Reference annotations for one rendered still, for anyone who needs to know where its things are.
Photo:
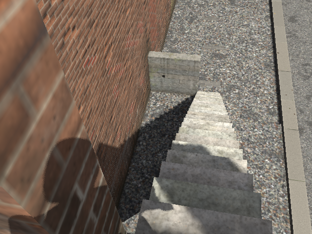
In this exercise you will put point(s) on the stairs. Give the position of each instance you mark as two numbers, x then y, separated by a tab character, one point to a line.
204	186

